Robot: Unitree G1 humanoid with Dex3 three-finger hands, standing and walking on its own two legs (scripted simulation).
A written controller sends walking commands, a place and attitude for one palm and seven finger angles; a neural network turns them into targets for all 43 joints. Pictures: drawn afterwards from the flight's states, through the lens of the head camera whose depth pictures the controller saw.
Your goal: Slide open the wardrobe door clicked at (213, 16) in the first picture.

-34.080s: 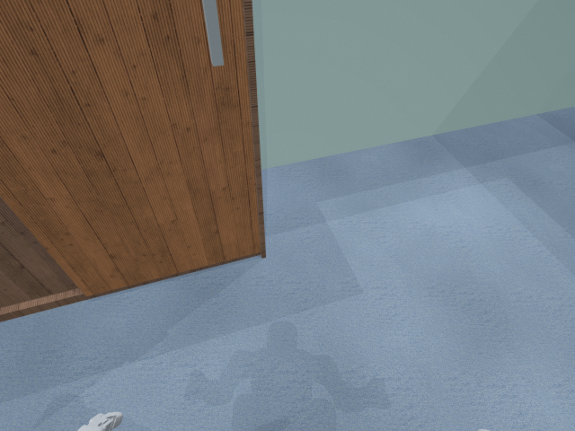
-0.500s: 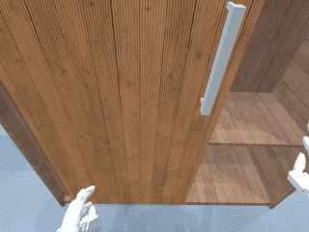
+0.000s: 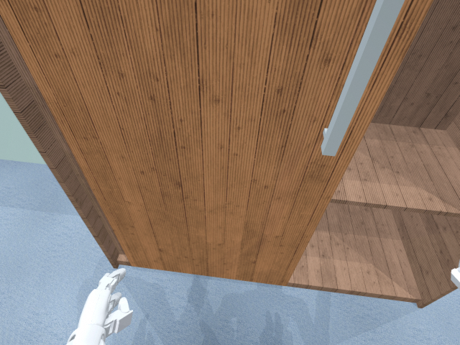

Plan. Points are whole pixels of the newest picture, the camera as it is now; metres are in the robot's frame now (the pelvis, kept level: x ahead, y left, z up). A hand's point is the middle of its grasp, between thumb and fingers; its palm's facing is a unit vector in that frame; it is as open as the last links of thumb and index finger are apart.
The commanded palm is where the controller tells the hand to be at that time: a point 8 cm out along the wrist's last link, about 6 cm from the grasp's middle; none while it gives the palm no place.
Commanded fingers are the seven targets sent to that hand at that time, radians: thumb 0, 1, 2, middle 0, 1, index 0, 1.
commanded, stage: step back with the hand held close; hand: right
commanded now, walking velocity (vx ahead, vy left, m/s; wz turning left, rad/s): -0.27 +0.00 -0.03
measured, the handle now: (352, 78) +0.48 -0.16 +0.25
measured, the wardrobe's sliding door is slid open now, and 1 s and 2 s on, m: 0.58 0.58 0.58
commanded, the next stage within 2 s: stop stepping back and stand still in 0.86 s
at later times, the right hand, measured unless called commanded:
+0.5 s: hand out of the picture +0.10 -0.29 +0.16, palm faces +0.53 +0.70 -0.48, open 7.4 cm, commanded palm +0.03 -0.31 +0.18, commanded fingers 0.00 -0.90 -0.90 0.20 0.30 0.20 0.30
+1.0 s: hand out of the picture +0.01 -0.29 +0.17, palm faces +0.49 +0.79 -0.37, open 7.4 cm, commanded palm -0.04 -0.31 +0.18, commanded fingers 0.00 -0.90 -0.90 0.20 0.30 0.20 0.30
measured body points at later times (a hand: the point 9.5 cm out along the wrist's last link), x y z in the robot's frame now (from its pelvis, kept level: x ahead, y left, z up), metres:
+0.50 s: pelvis -0.08 +0.00 -0.02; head -0.08 -0.02 +0.43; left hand +0.10 +0.22 -0.09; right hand +0.07 -0.32 +0.19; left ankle -0.03 +0.13 -0.74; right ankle +0.01 -0.09 -0.74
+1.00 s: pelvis -0.19 -0.01 -0.01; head -0.15 -0.05 +0.44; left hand +0.02 +0.19 -0.07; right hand -0.02 -0.33 +0.19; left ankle -0.36 +0.12 -0.72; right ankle -0.02 -0.09 -0.74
